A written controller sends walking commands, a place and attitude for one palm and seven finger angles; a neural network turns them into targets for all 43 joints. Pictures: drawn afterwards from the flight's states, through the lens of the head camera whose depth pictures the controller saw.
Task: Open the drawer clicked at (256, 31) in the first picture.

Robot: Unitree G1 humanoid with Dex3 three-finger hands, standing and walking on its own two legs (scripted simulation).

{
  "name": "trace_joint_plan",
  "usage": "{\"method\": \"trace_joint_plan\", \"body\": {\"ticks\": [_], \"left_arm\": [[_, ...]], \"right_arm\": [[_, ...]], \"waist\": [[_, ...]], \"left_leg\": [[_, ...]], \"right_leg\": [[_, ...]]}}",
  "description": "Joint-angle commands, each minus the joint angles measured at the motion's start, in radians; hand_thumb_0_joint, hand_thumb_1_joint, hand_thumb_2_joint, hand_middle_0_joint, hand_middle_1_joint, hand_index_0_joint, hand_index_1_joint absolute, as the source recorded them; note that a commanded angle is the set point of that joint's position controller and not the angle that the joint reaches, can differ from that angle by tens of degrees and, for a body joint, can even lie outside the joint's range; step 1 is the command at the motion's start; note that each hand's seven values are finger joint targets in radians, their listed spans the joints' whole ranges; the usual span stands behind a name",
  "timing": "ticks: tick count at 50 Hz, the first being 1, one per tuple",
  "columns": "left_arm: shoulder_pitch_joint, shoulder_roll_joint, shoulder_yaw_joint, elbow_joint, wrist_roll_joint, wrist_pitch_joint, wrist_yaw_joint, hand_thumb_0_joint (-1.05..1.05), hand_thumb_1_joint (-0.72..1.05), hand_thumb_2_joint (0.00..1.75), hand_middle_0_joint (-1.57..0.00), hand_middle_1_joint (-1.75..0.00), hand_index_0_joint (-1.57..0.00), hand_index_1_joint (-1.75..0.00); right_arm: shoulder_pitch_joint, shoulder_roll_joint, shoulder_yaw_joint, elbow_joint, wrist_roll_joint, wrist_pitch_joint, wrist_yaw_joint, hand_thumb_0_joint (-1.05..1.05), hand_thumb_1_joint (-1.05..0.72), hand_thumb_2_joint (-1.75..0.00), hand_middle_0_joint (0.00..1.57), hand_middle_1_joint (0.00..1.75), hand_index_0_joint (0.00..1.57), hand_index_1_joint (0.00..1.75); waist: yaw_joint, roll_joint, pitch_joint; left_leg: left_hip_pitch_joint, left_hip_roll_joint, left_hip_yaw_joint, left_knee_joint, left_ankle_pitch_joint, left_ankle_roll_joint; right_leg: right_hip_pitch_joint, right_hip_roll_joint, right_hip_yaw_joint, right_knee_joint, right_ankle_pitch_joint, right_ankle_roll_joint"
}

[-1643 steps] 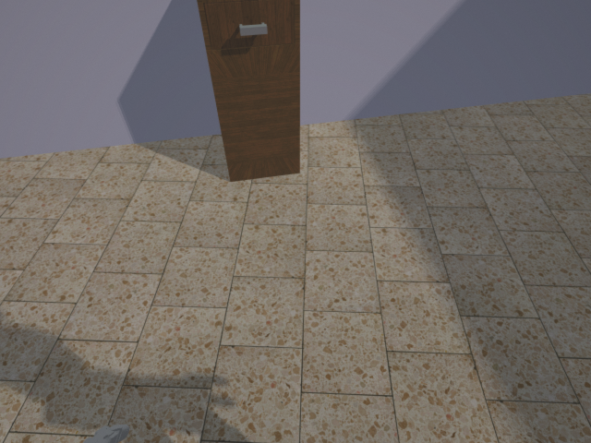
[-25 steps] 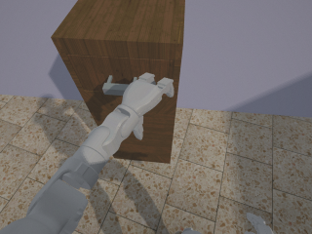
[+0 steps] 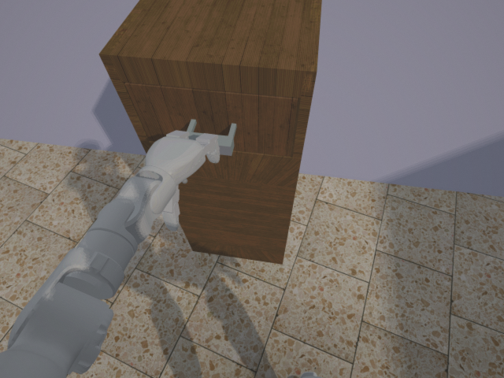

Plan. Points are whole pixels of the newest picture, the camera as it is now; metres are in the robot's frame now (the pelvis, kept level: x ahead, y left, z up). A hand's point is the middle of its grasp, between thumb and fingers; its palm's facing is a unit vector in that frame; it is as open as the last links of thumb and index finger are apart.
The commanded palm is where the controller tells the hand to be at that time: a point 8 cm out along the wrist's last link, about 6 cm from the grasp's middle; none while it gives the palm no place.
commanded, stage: lower the fingers behind the handle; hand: left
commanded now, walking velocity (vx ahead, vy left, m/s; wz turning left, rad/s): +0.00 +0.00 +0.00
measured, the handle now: (210, 134) +0.56 +0.10 +0.01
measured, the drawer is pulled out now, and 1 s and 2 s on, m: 0.00 0.01 0.02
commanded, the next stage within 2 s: close the thumb around the handle in 1.20 s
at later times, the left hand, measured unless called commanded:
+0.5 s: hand (181, 164) +0.48 +0.15 +0.01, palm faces -0.19 -0.01 -0.98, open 14.5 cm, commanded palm +0.46 +0.14 +0.07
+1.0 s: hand (188, 167) +0.49 +0.14 +0.00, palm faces -0.09 +0.00 -1.00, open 14.1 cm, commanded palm +0.46 +0.14 +0.05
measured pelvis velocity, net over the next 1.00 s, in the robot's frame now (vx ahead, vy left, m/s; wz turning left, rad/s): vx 0.00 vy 0.01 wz -0.06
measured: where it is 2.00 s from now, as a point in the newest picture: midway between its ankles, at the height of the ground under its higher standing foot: outside the picture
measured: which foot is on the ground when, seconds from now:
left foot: down 0.00-1.00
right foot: down 0.00-1.00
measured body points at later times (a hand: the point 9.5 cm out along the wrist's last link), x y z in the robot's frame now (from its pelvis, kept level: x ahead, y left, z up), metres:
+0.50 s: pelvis +0.00 +0.00 -0.01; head +0.10 -0.01 +0.43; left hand +0.49 +0.14 +0.07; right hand +0.00 -0.26 -0.15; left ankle -0.05 +0.11 -0.72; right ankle +0.02 -0.12 -0.72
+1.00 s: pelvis +0.00 +0.01 -0.02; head +0.10 -0.01 +0.42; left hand +0.49 +0.13 +0.05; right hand +0.05 -0.25 -0.16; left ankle -0.05 +0.11 -0.72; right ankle +0.02 -0.12 -0.72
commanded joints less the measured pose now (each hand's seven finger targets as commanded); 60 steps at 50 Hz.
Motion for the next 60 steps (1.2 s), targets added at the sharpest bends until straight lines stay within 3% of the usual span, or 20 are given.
{"method": "trace_joint_plan", "body": {"ticks": [1, 3, 7, 10, 12, 14, 17, 19, 21, 22, 25, 27, 32, 36, 40, 42, 44, 49, 52, 60], "left_arm": [[-0.659, 0.113, 0.178, -0.174, 0.075, -0.114, 0.215, 0.00, -0.50, 0.30, -0.30, -1.20, -0.30, -1.20], [-0.589, 0.218, 0.294, -0.023, 0.133, -0.056, 0.326, 0.00, -0.50, 0.30, -0.30, -1.20, -0.30, -1.20], [-0.490, 0.220, 0.305, 0.218, 0.195, 0.187, 0.452, 0.00, -0.50, 0.30, -0.30, -1.20, -0.30, -1.20], [-0.561, 0.207, 0.231, 0.259, 0.256, 0.352, 0.431, 0.00, -0.50, 0.30, -0.30, -1.20, -0.30, -1.20], [-0.585, 0.186, 0.212, 0.223, 0.213, 0.384, 0.349, 0.00, -0.50, 0.30, -0.30, -1.20, -0.30, -1.20], [-0.635, 0.162, 0.185, 0.106, 0.131, 0.340, 0.237, 0.00, -0.50, 0.30, -0.30, -1.20, -0.30, -1.20], [-0.681, 0.181, 0.191, -0.127, 0.056, 0.160, 0.115, 0.00, -0.50, 0.30, -0.30, -1.20, -0.30, -1.20], [-0.513, 0.168, 0.196, -0.032, 0.083, 0.076, 0.098, 0.00, -0.50, 0.30, -0.30, -1.20, -0.30, -1.20], [-0.451, 0.137, 0.189, -0.004, 0.107, -0.011, 0.105, 0.00, -0.50, 0.30, -0.30, -1.20, -0.30, -1.20], [-0.427, 0.131, 0.192, 0.029, 0.122, -0.039, 0.124, 0.00, -0.50, 0.30, -0.30, -1.20, -0.30, -1.20], [-0.442, 0.094, 0.191, -0.015, 0.132, -0.095, 0.194, 0.00, -0.50, 0.30, -0.30, -1.20, -0.30, -1.20], [-0.444, 0.080, 0.198, -0.071, 0.139, -0.099, 0.239, 0.00, -0.50, 0.30, -0.30, -1.20, -0.30, -1.20], [-0.443, 0.058, 0.207, -0.047, 0.171, -0.004, 0.348, 0.00, -0.50, 0.30, -0.30, -1.20, -0.30, -1.20], [-0.476, 0.022, 0.158, 0.007, 0.214, 0.118, 0.386, 0.00, -0.50, 0.30, -0.30, -1.20, -0.30, -1.20], [-0.502, 0.058, 0.167, 0.078, 0.204, 0.198, 0.360, 0.00, -0.50, 0.30, -0.30, -1.20, -0.30, -1.20], [-0.516, 0.097, 0.188, 0.077, 0.190, 0.205, 0.338, 0.00, -0.50, 0.30, -0.30, -1.20, -0.30, -1.20], [-0.487, 0.077, 0.176, 0.073, 0.174, 0.196, 0.306, 0.00, -0.50, 0.30, -0.30, -1.20, -0.30, -1.20], [-0.433, 0.075, 0.174, 0.113, 0.168, 0.127, 0.259, 0.00, -0.50, 0.30, -0.30, -1.20, -0.30, -1.20], [-0.450, 0.116, 0.206, 0.074, 0.169, 0.070, 0.253, 0.00, -0.50, 0.30, -0.30, -1.20, -0.30, -1.20], [-0.414, 0.069, 0.192, 0.036, 0.164, 0.024, 0.293, 0.00, -0.50, 0.30, -0.30, -1.20, -0.30, -1.20]], "right_arm": [[0.074, -0.082, -0.029, -0.059, -0.002, -0.038, 0.025, 0.00, -0.90, -0.90, 0.20, 0.30, 0.20, 0.30], [0.060, -0.090, -0.023, -0.067, -0.010, -0.028, 0.055, 0.00, -0.90, -0.90, 0.20, 0.30, 0.20, 0.30], [0.010, -0.104, -0.007, -0.104, -0.035, 0.020, 0.098, 0.00, -0.90, -0.90, 0.20, 0.30, 0.20, 0.30], [0.012, -0.110, -0.009, -0.135, -0.016, 0.065, 0.106, 0.00, -0.90, -0.90, 0.20, 0.30, 0.20, 0.30], [0.012, -0.117, -0.019, -0.168, -0.002, 0.086, 0.093, 0.00, -0.90, -0.90, 0.20, 0.30, 0.20, 0.30], [0.012, -0.121, -0.030, -0.194, 0.004, 0.089, 0.066, 0.00, -0.90, -0.90, 0.20, 0.30, 0.20, 0.30], [0.018, -0.112, -0.033, -0.199, -0.008, 0.056, 0.015, 0.00, -0.90, -0.90, 0.20, 0.30, 0.20, 0.30], [0.049, -0.100, -0.028, -0.164, -0.014, 0.043, 0.004, 0.00, -0.90, -0.90, 0.20, 0.30, 0.20, 0.30], [0.074, -0.098, -0.027, -0.134, -0.017, 0.038, 0.007, 0.00, -0.90, -0.90, 0.20, 0.30, 0.20, 0.30], [0.074, -0.096, -0.027, -0.128, -0.016, 0.037, 0.015, 0.00, -0.90, -0.90, 0.20, 0.30, 0.20, 0.30], [0.093, -0.089, -0.042, -0.116, -0.029, 0.017, 0.039, 0.00, -0.90, -0.90, 0.20, 0.30, 0.20, 0.30], [0.108, -0.088, -0.058, -0.112, -0.035, 0.015, 0.061, 0.00, -0.90, -0.90, 0.20, 0.30, 0.20, 0.30], [0.123, -0.101, -0.075, -0.084, -0.044, 0.027, 0.101, 0.00, -0.90, -0.90, 0.20, 0.30, 0.20, 0.30], [0.103, -0.106, -0.073, -0.074, -0.038, 0.052, 0.114, 0.00, -0.90, -0.90, 0.20, 0.30, 0.20, 0.30], [0.081, -0.108, -0.061, -0.088, -0.028, 0.075, 0.104, 0.00, -0.90, -0.90, 0.20, 0.30, 0.20, 0.30], [0.063, -0.109, -0.052, -0.100, -0.031, 0.081, 0.092, 0.00, -0.90, -0.90, 0.20, 0.30, 0.20, 0.30], [0.062, -0.097, -0.049, -0.117, -0.029, 0.082, 0.086, 0.00, -0.90, -0.90, 0.20, 0.30, 0.20, 0.30], [0.048, -0.093, -0.033, -0.140, -0.024, 0.076, 0.067, 0.00, -0.90, -0.90, 0.20, 0.30, 0.20, 0.30], [0.051, -0.095, -0.034, -0.149, -0.028, 0.063, 0.063, 0.00, -0.90, -0.90, 0.20, 0.30, 0.20, 0.30], [0.083, -0.089, -0.050, -0.134, -0.033, 0.036, 0.075, 0.00, -0.90, -0.90, 0.20, 0.30, 0.20, 0.30]], "waist": [[-0.094, -0.018, -0.291], [-0.041, 0.015, -0.309], [-0.009, -0.015, -0.397], [-0.021, -0.012, -0.541], [-0.052, -0.079, -0.637], [-0.091, -0.139, -0.673], [-0.119, -0.127, -0.652], [-0.090, -0.091, -0.532], [-0.090, -0.102, -0.392], [-0.072, -0.061, -0.354], [-0.061, 0.019, -0.400], [-0.048, 0.088, -0.512], [-0.063, 0.017, -0.561], [-0.074, 0.022, -0.520], [-0.088, -0.016, -0.502], [-0.081, 0.010, -0.521], [-0.076, 0.000, -0.529], [-0.082, -0.082, -0.421], [-0.066, -0.040, -0.453], [-0.064, -0.029, -0.487]], "left_leg": [[0.098, 0.009, 0.016, 0.018, 0.422, -0.025], [-0.026, -0.005, 0.035, 0.020, 0.364, -0.025], [-0.138, -0.003, 0.089, 0.033, 0.355, -0.021], [-0.099, 0.012, 0.111, 0.029, 0.382, -0.015], [-0.053, 0.013, 0.103, 0.035, 0.419, 0.002], [-0.004, 0.018, 0.092, 0.025, 0.405, 0.023], [0.060, 0.012, 0.075, 0.013, 0.393, 0.040], [0.055, 0.014, 0.068, 0.017, 0.415, 0.036], [0.021, 0.024, 0.060, 0.032, 0.404, 0.025], [-0.003, 0.022, 0.064, 0.034, 0.390, 0.017], [0.004, 0.027, 0.063, 0.077, 0.431, 0.005], [0.074, 0.032, 0.054, 0.116, 0.593, -0.012], [0.071, 0.045, 0.035, 0.161, 0.743, -0.024], [0.057, 0.043, 0.042, 0.142, 0.685, -0.019], [0.024, 0.034, 0.051, 0.111, 0.586, -0.007], [0.030, 0.029, 0.053, 0.102, 0.581, -0.001], [0.043, 0.028, 0.061, 0.099, 0.582, 0.005], [-0.042, 0.021, 0.063, 0.078, 0.427, 0.014], [-0.049, 0.018, 0.065, 0.082, 0.406, 0.013], [-0.041, 0.026, 0.069, 0.116, 0.467, 0.007]], "right_leg": [[0.029, 0.050, -0.014, 0.024, 0.237, -0.044], [0.045, 0.049, -0.016, 0.060, 0.210, -0.058], [0.112, 0.052, -0.011, 0.097, 0.252, -0.051], [0.206, 0.056, 0.008, 0.089, 0.331, -0.040], [0.291, 0.056, 0.015, 0.073, 0.406, -0.029], [0.350, 0.048, 0.027, 0.037, 0.432, -0.012], [0.374, 0.038, 0.042, 0.005, 0.448, -0.004], [0.285, 0.044, 0.027, 0.013, 0.405, -0.015], [0.152, 0.050, 0.016, 0.018, 0.338, -0.024], [0.121, 0.051, 0.016, 0.024, 0.305, -0.034], [0.055, 0.055, 0.013, 0.072, 0.295, -0.046], [0.040, 0.063, 0.008, 0.111, 0.346, -0.051], [0.034, 0.070, -0.011, 0.141, 0.424, -0.044], [0.033, 0.071, -0.019, 0.123, 0.403, -0.044], [0.085, 0.069, -0.014, 0.102, 0.393, -0.042], [0.118, 0.064, -0.009, 0.100, 0.404, -0.043], [0.143, 0.062, -0.007, 0.091, 0.414, -0.038], [0.135, 0.059, 0.000, 0.076, 0.352, -0.037], [0.136, 0.055, 0.011, 0.088, 0.335, -0.043], [0.103, 0.060, 0.010, 0.111, 0.364, -0.040]]}}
